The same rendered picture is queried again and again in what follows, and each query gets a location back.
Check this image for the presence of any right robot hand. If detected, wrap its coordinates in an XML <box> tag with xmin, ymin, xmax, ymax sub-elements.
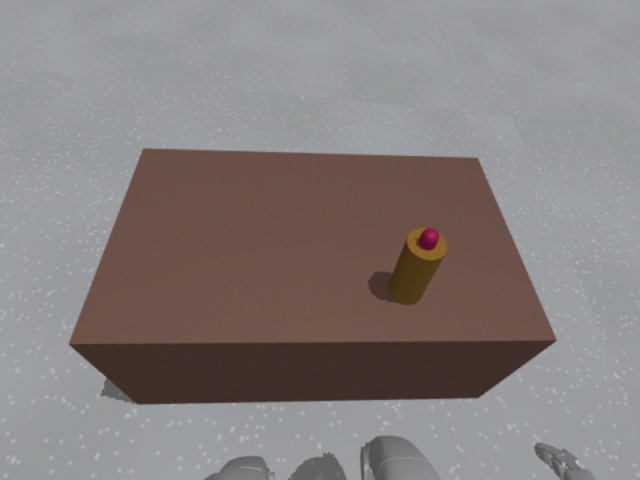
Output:
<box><xmin>534</xmin><ymin>443</ymin><xmax>598</xmax><ymax>480</ymax></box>

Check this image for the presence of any bottle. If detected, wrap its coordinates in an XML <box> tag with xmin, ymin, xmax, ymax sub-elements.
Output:
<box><xmin>388</xmin><ymin>228</ymin><xmax>447</xmax><ymax>305</ymax></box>

